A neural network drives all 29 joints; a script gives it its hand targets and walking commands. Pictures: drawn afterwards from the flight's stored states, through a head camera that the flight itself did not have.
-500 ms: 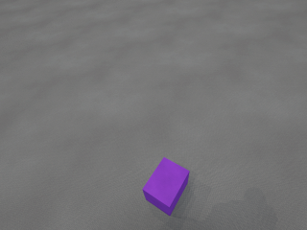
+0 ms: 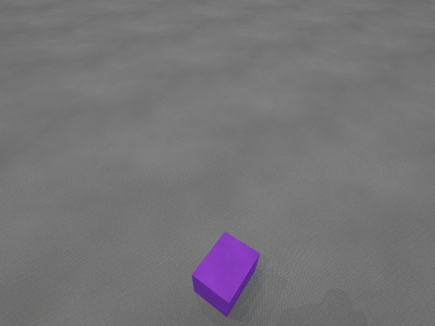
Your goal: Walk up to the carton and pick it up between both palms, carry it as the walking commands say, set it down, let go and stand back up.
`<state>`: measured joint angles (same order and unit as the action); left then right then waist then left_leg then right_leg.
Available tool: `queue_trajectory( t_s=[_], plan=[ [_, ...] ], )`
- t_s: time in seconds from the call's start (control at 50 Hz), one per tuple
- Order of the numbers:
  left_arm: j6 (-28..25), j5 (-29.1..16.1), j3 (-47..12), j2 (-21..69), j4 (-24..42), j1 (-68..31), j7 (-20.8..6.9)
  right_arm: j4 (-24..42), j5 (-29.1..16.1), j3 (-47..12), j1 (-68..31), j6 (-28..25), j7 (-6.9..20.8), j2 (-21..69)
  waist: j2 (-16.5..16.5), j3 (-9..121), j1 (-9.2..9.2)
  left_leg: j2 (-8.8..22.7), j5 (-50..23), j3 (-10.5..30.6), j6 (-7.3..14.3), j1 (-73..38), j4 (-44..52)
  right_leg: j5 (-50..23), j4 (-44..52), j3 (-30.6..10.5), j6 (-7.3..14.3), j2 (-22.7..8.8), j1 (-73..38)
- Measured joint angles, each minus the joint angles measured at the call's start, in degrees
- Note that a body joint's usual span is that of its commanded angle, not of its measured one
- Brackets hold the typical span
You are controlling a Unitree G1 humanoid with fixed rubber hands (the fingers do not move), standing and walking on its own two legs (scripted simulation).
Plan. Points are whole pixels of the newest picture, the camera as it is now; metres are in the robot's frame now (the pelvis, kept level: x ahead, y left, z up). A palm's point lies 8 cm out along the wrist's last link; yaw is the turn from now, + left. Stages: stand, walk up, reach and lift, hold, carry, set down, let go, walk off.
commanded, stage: walk up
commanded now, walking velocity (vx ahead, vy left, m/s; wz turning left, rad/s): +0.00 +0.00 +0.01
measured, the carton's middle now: (225, 272) +0.48 -0.01 -0.68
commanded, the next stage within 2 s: none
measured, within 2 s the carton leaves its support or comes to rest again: neither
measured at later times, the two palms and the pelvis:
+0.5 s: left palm out of the picture -0.06 +0.23 -0.15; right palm out of the picture -0.04 -0.20 -0.15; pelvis -0.01 +0.02 +0.00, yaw -2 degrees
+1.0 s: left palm (51, 288) +0.22 +0.39 -0.14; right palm out of the picture -0.06 -0.05 -0.13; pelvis +0.04 +0.17 -0.01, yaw -20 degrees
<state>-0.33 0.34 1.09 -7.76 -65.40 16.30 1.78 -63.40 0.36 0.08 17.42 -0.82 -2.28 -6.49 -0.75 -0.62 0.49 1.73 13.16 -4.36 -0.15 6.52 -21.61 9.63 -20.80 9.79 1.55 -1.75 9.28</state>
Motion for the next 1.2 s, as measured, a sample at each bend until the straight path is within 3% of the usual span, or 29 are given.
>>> queue_trajectory(
  t_s=[0.44, 0.5, 0.56, 0.6, 0.68, 0.76, 0.78, 0.82, 0.84, 0.9, 0.94, 1.02, 1.14, 1.16, 1.2],
  plan=[
    [-0.2, 0.4, -0.2, 1.4, -1.5, 3.4, 0.1, -0.9, 0.4, -0.7, 2.9, -0.2, 0.4, 0.8, -0.5, 0.5, 0.04, -1.1, 0.1, -0.7, 1.1, 2.1, -0.7, -1.0, -0.5, -1.0, -1.0, -1.2, 2.2],
    [0.7, 1.9, 1.3, 1.3, -0.5, 5.0, 1.3, 0.6, 2.7, 1.6, 2.2, 2.1, 0.9, -1.5, -0.3, 1.4, 1.78, -1.0, 9.8, -2.5, -0.6, 9.2, -16.6, 0.0, -3.3, -3.4, -1.1, -2.3, 5.4],
    [1.7, 2.5, 2.8, -0.1, -0.9, 7.8, 2.2, 4.4, 4.0, 3.1, -0.4, 2.7, 1.8, -4.7, -0.4, 2.0, 2.26, -0.5, 7.4, -1.8, -1.8, 16.8, -31.6, -0.6, -3.8, -7.0, -2.3, -3.8, 7.8],
    [2.2, 2.5, 3.4, -1.5, -0.9, 9.2, 2.1, 7.1, 4.0, 3.7, -2.3, 2.4, 2.4, -6.1, -0.5, 1.9, 2.3, 0.5, 6.4, -0.4, -2.5, 18.8, -33.6, -1.3, -3.8, -9.5, -3.4, -4.5, 9.0],
    [2.9, 2.6, 4.5, -4.6, 0.5, 8.9, 1.7, 11.0, 3.1, 3.5, -4.4, 2.8, 2.9, -7.2, -1.2, 2.0, 2.56, 1.0, 10.1, 1.8, -2.8, 17.3, -25.7, -1.9, -3.9, -13.5, -5.5, -6.0, 11.2],
    [3.4, 2.6, 5.8, -6.9, 3.4, 6.7, 1.5, 12.2, 2.2, 2.8, -4.1, 2.6, 2.9, -7.0, -1.7, 2.1, 2.33, 0.4, 8.4, 0.1, -0.7, 10.3, -9.2, -1.5, -4.7, -16.0, -7.7, -7.0, 13.7],
    [3.4, 2.6, 5.9, -7.1, 4.4, 6.1, 1.5, 12.2, 2.2, 2.8, -3.5, 2.3, 2.8, -7.2, -0.9, 2.1, 1.77, 0.9, 6.9, -0.3, -0.2, 8.6, -5.1, 2.4, -8.1, -15.9, -7.1, -6.5, 15.6],
    [3.8, 2.6, 6.2, -8.0, 5.7, 4.3, 1.5, 11.4, 2.0, 2.4, -2.3, 2.3, 2.6, -5.8, -2.2, 1.4, 0.89, 0.8, 3.5, -2.6, -0.5, 8.5, -6.0, 14.0, -19.6, -16.3, -4.8, -5.2, 20.4],
    [3.9, 2.4, 6.2, -8.0, 6.6, 3.4, 1.3, 11.1, 2.0, 2.1, -1.1, 2.2, 2.5, -5.4, -2.2, 1.9, 0.19, 0.9, 3.3, -3.4, -0.4, 7.9, -5.3, 15.8, -25.1, -15.2, -3.6, -4.2, 22.4],
    [3.1, 2.7, 6.4, -8.2, 9.1, -0.6, -0.1, 10.2, 2.2, 1.5, 2.2, 1.4, 1.7, -4.6, -1.7, 2.6, -1.19, 1.1, 2.5, -5.6, 0.6, 4.9, -1.1, 14.5, -37.4, -11.0, -1.7, -2.2, 26.0],
    [2.4, 3.0, 6.3, -8.3, 10.5, -3.3, -0.7, 9.9, 2.4, 1.0, 3.5, 0.7, 0.9, -4.0, -1.8, 2.2, -1.62, 0.8, 2.9, -7.2, 1.3, 3.6, -0.5, 13.1, -40.7, -8.1, -1.2, -1.8, 26.3],
    [2.2, 2.8, 4.7, -6.6, 13.1, -8.5, -1.1, 8.7, 2.5, 0.1, 4.8, -0.1, -0.1, -2.9, -1.7, 0.7, -2.36, -0.2, 5.8, -10.2, 2.6, 2.8, -2.6, 11.1, -34.9, -4.0, 0.0, -1.3, 22.5],
    [0.3, 1.3, 0.8, -0.9, 15.0, -13.9, -0.9, 5.2, 1.5, -0.6, 7.5, -0.1, -0.4, -2.0, 1.3, -1.5, -1.88, -0.7, 12.9, -13.2, 3.7, 3.9, -12.0, 10.8, -15.6, -1.0, 2.6, 1.1, 10.6],
    [-0.3, 1.4, 0.3, 0.4, 14.6, -13.9, -0.6, 4.5, 1.0, -0.6, 7.6, 0.0, -0.2, -2.3, 3.1, -1.9, -1.54, 0.5, 14.5, -12.5, 3.3, 5.3, -16.7, 11.6, -14.9, -0.5, 2.8, 1.9, 9.6],
    [-0.9, 1.1, 0.0, 1.3, 13.3, -11.9, -0.3, 4.3, 0.8, -0.4, 7.6, 0.7, 0.6, -2.0, 3.1, -1.7, -0.93, 0.1, 17.7, -9.0, 1.1, 10.1, -29.5, 11.8, -15.2, -0.7, 2.3, 1.0, 8.2]
  ],
)
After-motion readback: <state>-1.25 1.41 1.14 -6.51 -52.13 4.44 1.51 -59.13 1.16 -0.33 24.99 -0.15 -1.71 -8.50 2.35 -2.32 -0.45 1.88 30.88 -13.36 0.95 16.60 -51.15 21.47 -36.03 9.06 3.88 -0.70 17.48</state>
